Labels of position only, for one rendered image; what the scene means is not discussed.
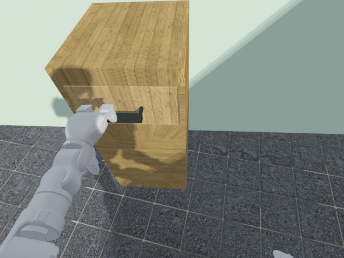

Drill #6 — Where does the left robot upper arm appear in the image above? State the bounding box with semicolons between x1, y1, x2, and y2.
0;236;59;258

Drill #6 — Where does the robot left hand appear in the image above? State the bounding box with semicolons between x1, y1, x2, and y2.
65;104;117;175

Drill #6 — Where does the handle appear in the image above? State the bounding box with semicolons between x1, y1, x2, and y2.
107;106;144;123

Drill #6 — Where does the drawer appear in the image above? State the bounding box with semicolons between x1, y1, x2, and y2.
64;85;180;125

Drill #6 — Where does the cabinet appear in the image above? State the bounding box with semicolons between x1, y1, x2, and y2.
45;0;189;189

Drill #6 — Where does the left robot forearm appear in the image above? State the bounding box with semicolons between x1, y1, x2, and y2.
0;140;92;257

